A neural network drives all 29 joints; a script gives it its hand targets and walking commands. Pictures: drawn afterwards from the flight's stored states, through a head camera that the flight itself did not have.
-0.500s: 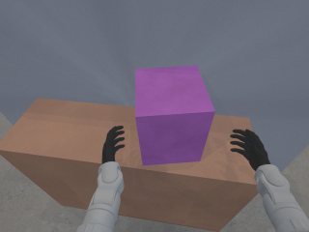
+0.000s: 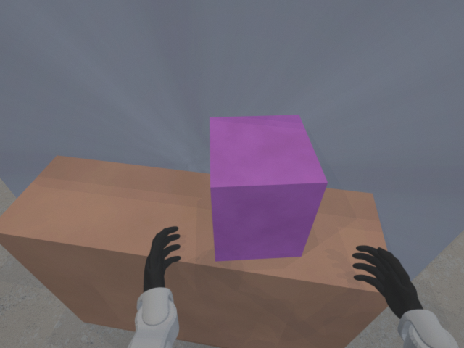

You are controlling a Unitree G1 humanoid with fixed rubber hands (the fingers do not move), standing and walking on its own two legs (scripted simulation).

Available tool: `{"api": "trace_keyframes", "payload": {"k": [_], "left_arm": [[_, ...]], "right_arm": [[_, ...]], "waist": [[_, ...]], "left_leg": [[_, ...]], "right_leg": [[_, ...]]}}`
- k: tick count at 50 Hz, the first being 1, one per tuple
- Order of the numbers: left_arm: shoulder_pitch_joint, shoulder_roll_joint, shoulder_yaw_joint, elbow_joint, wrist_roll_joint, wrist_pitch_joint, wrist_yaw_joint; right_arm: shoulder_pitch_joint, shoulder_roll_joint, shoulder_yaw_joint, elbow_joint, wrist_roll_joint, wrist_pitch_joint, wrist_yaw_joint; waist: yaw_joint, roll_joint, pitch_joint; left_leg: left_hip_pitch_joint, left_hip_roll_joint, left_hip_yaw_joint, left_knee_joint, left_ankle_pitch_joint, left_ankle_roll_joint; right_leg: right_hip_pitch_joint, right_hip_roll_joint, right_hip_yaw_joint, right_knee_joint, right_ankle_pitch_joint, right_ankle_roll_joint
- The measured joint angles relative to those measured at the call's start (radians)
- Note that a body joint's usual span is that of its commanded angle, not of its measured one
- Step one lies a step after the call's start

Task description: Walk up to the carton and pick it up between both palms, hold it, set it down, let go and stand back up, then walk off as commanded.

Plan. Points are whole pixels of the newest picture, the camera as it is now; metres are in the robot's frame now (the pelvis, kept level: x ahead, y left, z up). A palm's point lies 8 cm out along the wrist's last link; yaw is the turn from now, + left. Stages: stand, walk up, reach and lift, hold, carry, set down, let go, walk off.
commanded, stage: set down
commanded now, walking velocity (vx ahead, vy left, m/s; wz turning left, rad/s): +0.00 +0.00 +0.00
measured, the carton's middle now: (256, 189) +0.47 +0.02 +0.00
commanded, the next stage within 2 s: none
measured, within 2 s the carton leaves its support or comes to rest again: neither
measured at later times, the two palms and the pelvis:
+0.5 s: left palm (148, 293) +0.22 +0.19 +0.00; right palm (399, 320) +0.22 -0.22 +0.00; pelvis +0.01 +0.00 +0.00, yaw +0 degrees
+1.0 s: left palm (135, 300) +0.21 +0.21 -0.02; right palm (391, 335) +0.21 -0.22 -0.03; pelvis +0.02 +0.01 +0.00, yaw +0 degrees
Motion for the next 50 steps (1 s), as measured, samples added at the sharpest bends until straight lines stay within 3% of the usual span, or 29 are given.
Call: {"api": "trace_keyframes", "payload": {"k": [12, 33, 50], "left_arm": [[0.085, 0.012, -0.023, -0.049, 0.0, 0.035, 0.0], [0.087, 0.072, -0.024, -0.049, 0.0, 0.058, -0.059], [0.135, 0.137, -0.024, -0.022, 0.0, 0.056, -0.106]], "right_arm": [[0.144, 0.0, 0.0, -0.138, -0.012, 0.057, 0.0], [0.167, 0.001, 0.0, -0.118, -0.058, 0.099, -0.004], [0.204, 0.041, 0.0, -0.05, -0.089, 0.041, -0.044]], "waist": [[0.0, -0.009, 0.017], [0.0, -0.01, 0.043], [0.0, -0.01, 0.045]], "left_leg": [[0.035, -0.001, 0.0, -0.001, -0.007, 0.0], [0.035, -0.002, 0.0, -0.001, -0.022, 0.0], [0.04, -0.008, 0.0, -0.001, -0.032, 0.005]], "right_leg": [[0.039, -0.001, 0.0, -0.01, -0.002, 0.0], [0.04, -0.003, 0.0, -0.012, -0.018, 0.006], [0.055, -0.01, 0.0, -0.029, -0.02, 0.015]]}}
